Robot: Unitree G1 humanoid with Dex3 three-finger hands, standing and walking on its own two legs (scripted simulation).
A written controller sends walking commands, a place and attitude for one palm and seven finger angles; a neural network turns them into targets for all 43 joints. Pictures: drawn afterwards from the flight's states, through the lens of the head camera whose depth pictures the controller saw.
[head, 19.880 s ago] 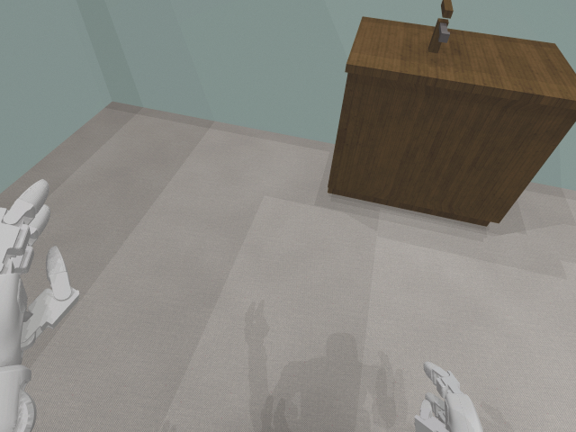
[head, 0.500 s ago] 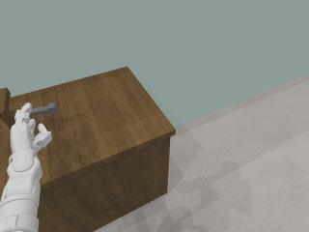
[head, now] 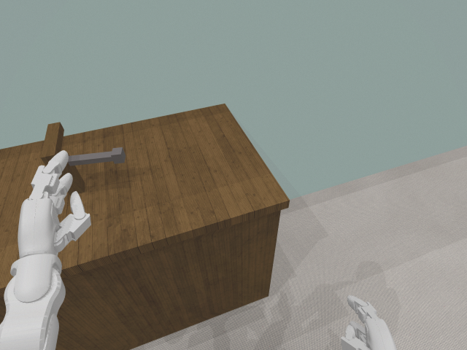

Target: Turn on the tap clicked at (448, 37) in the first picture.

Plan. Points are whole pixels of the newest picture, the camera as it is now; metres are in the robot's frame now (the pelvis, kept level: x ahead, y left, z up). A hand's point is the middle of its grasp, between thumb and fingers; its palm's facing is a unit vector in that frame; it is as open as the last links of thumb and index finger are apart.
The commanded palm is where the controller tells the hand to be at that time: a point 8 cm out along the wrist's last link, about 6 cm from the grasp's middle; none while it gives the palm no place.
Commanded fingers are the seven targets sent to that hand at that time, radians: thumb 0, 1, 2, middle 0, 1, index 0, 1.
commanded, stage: draw the hand back beside the body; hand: left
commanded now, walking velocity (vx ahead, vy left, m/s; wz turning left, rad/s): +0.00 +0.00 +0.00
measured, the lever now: (118, 155) +0.53 +0.35 +0.03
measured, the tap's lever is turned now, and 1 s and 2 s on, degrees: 79 79 79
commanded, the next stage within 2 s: step back with the hand held close in 0.62 s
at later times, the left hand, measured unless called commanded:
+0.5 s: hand (74, 254) +0.19 +0.23 +0.15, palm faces +0.40 -0.84 -0.35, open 7.4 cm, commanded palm +0.15 +0.27 +0.17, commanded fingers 0.00 0.90 0.90 -0.20 -0.30 -0.20 -0.30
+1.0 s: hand (70, 254) +0.20 +0.24 +0.14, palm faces +0.34 -0.84 -0.42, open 7.4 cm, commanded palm +0.14 +0.29 +0.17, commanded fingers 0.00 0.90 0.90 -0.20 -0.30 -0.20 -0.30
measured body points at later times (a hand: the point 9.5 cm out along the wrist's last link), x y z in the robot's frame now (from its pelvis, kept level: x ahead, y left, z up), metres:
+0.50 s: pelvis +0.00 -0.01 +0.00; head -0.03 -0.04 +0.45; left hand +0.16 +0.27 +0.17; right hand +0.19 -0.24 -0.09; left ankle +0.01 +0.12 -0.75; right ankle -0.04 -0.11 -0.75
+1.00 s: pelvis -0.02 +0.01 +0.00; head -0.01 -0.02 +0.45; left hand +0.17 +0.29 +0.17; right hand +0.17 -0.23 -0.09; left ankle +0.01 +0.12 -0.75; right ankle -0.04 -0.11 -0.75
